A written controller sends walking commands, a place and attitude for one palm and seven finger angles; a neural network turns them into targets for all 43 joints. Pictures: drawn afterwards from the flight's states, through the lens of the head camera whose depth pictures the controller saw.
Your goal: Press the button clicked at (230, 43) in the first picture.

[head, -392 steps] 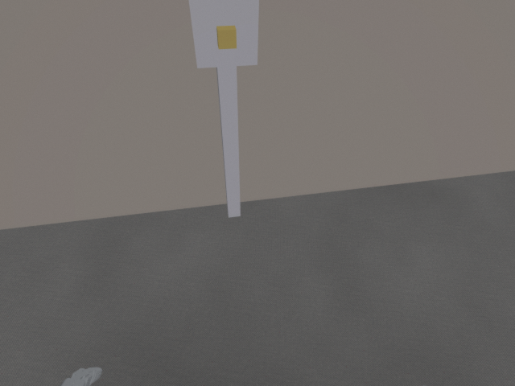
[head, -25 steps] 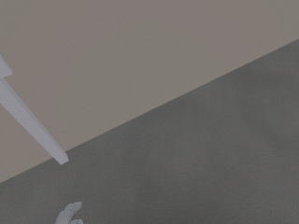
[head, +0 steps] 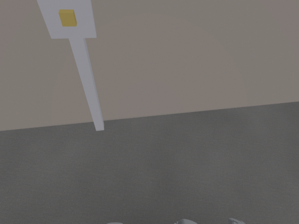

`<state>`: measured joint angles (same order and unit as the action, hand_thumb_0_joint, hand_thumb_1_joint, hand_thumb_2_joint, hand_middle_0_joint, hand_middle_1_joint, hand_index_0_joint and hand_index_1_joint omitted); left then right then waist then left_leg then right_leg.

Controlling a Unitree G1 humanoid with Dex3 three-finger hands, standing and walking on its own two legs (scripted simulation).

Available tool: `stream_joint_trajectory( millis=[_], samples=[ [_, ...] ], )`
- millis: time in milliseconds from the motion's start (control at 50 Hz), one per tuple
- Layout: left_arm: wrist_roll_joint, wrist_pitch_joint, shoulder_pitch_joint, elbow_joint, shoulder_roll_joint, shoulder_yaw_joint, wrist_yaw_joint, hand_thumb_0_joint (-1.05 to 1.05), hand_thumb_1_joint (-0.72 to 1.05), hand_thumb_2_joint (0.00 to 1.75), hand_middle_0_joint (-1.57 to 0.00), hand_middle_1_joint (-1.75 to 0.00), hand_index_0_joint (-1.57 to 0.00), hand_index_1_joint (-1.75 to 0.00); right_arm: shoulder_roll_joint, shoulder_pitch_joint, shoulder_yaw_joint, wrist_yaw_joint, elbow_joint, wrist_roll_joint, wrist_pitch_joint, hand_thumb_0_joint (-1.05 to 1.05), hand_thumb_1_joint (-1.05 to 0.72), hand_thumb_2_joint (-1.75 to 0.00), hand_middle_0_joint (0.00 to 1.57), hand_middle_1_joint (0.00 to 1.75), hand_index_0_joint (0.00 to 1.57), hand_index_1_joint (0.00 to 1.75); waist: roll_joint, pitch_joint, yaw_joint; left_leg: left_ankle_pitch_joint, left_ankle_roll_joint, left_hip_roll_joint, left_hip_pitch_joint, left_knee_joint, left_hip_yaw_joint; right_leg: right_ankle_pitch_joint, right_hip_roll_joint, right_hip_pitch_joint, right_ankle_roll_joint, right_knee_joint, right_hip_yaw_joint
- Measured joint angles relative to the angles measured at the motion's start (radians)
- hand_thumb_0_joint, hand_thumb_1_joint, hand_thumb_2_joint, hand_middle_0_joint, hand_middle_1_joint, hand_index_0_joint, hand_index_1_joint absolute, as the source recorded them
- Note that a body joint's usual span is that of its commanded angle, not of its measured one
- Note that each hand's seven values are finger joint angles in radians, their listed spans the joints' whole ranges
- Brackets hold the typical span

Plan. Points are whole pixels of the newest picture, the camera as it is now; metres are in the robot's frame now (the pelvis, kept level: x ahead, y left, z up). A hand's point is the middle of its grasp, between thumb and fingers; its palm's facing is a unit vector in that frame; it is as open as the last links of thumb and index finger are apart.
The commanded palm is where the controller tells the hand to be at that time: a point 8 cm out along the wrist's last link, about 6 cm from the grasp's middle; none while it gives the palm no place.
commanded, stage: turn to face it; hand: left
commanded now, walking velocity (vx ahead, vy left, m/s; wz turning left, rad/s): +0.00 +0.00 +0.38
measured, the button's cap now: (68, 17) +0.76 +0.38 +0.12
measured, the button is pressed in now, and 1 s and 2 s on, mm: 0 0 0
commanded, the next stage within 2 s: take the last steps up to it in 0.36 s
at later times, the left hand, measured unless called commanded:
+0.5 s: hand out of the picture +0.06 +0.16 -0.13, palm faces +0.20 -0.94 -0.27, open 7.4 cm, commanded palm none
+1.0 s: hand out of the picture -0.10 +0.16 -0.17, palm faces +0.35 -0.92 -0.15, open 7.4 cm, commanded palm none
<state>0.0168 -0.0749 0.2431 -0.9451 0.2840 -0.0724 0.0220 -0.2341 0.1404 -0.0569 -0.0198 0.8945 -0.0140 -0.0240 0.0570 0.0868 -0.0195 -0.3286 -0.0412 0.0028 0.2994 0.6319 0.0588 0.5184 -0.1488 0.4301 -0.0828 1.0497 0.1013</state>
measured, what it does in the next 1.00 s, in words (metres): steps on the spot: right foot, then left foot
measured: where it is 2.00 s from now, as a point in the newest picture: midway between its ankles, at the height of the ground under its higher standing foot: (133, 202)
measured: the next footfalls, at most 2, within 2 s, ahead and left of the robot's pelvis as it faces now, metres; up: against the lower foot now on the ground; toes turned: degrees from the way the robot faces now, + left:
right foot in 0.38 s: +0.04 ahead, -0.13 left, +0.00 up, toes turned +5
left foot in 0.92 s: +0.08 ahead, +0.15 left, +0.00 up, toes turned +23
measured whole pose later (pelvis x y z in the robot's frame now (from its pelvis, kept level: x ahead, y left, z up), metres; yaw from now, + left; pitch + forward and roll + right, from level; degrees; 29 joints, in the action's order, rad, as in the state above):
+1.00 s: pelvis +0.06 +0.04 +0.00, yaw +14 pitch -2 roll +0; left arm 0.03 -0.02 0.49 -1.19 0.15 -0.03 0.01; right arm -0.15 0.17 -0.03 -0.01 1.00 -0.02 0.05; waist 0.03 0.03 -0.06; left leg -0.30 -0.03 0.04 0.24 0.57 0.16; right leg 0.49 -0.10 0.27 0.00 0.94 0.09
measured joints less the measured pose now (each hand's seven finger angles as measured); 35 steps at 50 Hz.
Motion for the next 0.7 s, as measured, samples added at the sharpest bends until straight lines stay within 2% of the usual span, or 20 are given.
stream_joint_trajectory(
  millis=[60,120,240,340,380,400,420,460,520,560,620,700],
  samples=[
    [0.0,0.004,-0.016,-0.004,0.004,-0.002,-0.006,0.01,0.91,0.9,-0.2,-0.29,-0.2,-0.3,0.013,0.005,0.012,0.011,0.001,-0.001,0.001,0.01,-0.9,-0.9,0.2,0.3,0.2,0.3,-0.007,-0.007,0.001,0.045,-0.002,-0.014,-0.032,-0.077,-0.024,-0.083,0.026,0.043,-0.004,0.073,-0.033],
    [0.0,0.013,-0.029,0.007,-0.005,0.002,-0.009,0.01,0.91,0.9,-0.2,-0.29,-0.2,-0.3,0.023,0.014,0.019,0.015,0.007,-0.001,0.0,0.01,-0.9,-0.9,0.2,0.3,0.2,0.3,-0.02,-0.016,0.002,0.082,-0.011,-0.028,-0.054,-0.136,-0.048,-0.119,0.042,0.045,-0.008,0.042,-0.051],
    [-0.002,0.018,-0.054,0.022,-0.034,0.012,-0.005,0.01,0.91,0.9,-0.19,-0.29,-0.2,-0.3,0.042,0.039,0.022,0.015,0.023,-0.004,-0.005,0.01,-0.9,-0.9,0.2,0.3,0.2,0.3,-0.039,-0.032,0.019,0.111,-0.007,-0.051,-0.064,-0.179,-0.087,-0.101,0.07,-0.005,-0.005,-0.092,-0.07],
    [-0.009,0.032,-0.073,0.031,-0.071,0.027,-0.001,0.01,0.91,0.9,-0.2,-0.29,-0.2,-0.3,0.044,0.064,0.017,0.017,0.045,-0.007,-0.013,0.01,-0.9,-0.9,0.2,0.3,0.2,0.3,-0.066,-0.036,0.039,0.108,0.012,-0.061,-0.043,-0.158,-0.118,-0.104,0.104,-0.1,0.012,-0.293,-0.068],
    [-0.011,0.047,-0.071,0.037,-0.082,0.034,0.0,0.01,0.91,0.9,-0.2,-0.29,-0.2,-0.3,0.041,0.079,0.012,0.016,0.055,-0.003,-0.016,0.01,-0.9,-0.9,0.2,0.3,0.2,0.3,-0.073,-0.042,0.04,0.095,0.026,-0.07,-0.023,-0.126,-0.129,-0.196,0.113,-0.167,0.019,-0.448,-0.061],
    [-0.008,0.058,-0.069,0.036,-0.091,0.038,0.003,0.01,0.91,0.9,-0.2,-0.29,-0.2,-0.3,0.035,0.085,0.009,0.015,0.061,0.002,-0.017,0.01,-0.9,-0.9,0.2,0.3,0.2,0.3,-0.085,-0.044,0.037,0.081,0.035,-0.067,-0.006,-0.095,-0.137,-0.202,0.12,-0.189,0.057,-0.493,-0.049],
    [-0.004,0.066,-0.068,0.033,-0.103,0.043,0.004,0.01,0.91,0.9,-0.2,-0.29,-0.2,-0.3,0.028,0.087,0.003,0.015,0.069,0.005,-0.02,0.01,-0.9,-0.9,0.2,0.3,0.2,0.3,-0.102,-0.041,0.038,0.014,0.043,-0.063,0.015,-0.037,-0.143,-0.196,0.127,-0.192,0.087,-0.492,-0.037],
    [-0.001,0.074,-0.054,0.032,-0.118,0.051,0.003,0.01,0.91,0.9,-0.2,-0.29,-0.2,-0.3,0.022,0.094,-0.006,0.016,0.082,0.003,-0.036,0.01,-0.9,-0.9,0.2,0.3,0.2,0.3,-0.107,-0.044,0.037,-0.114,0.056,-0.071,0.073,0.14,-0.137,-0.188,0.119,-0.199,0.115,-0.49,-0.021],
    [-0.001,0.078,-0.029,0.018,-0.135,0.055,0.003,0.01,0.91,0.9,-0.2,-0.29,-0.2,-0.3,0.01,0.097,-0.016,0.012,0.102,-0.001,-0.046,0.01,-0.9,-0.9,0.2,0.3,0.2,0.3,-0.11,-0.044,0.036,-0.104,0.074,-0.054,0.138,0.378,-0.114,-0.205,0.11,-0.232,0.122,-0.533,-0.004],
    [-0.001,0.085,-0.01,0.003,-0.143,0.055,0.002,0.01,0.91,0.9,-0.2,-0.29,-0.2,-0.3,0.003,0.105,-0.019,0.008,0.114,-0.006,-0.044,0.01,-0.91,-0.9,0.2,0.3,0.2,0.3,-0.111,-0.046,0.036,-0.056,0.087,-0.028,0.157,0.458,-0.103,-0.217,0.107,-0.258,0.121,-0.566,0.013],
    [0.001,0.102,0.028,-0.02,-0.142,0.047,0.005,0.01,0.92,0.9,-0.2,-0.29,-0.2,-0.3,-0.001,0.118,-0.022,0.0,0.134,-0.012,-0.04,0.01,-0.91,-0.9,0.2,0.3,0.2,0.3,-0.105,-0.057,0.027,0.004,0.096,0.014,0.164,0.49,-0.088,-0.228,0.102,-0.289,0.119,-0.607,0.036],
    [0.008,0.122,0.093,-0.06,-0.139,0.047,0.0,0.01,0.92,0.9,-0.2,-0.29,-0.2,-0.3,-0.003,0.118,-0.02,-0.007,0.153,-0.015,-0.036,0.01,-0.91,-0.9,0.2,0.3,0.19,0.3,-0.092,-0.07,0.005,0.031,0.098,0.055,0.152,0.418,-0.06,-0.235,0.091,-0.324,0.111,-0.651,0.058]
  ],
)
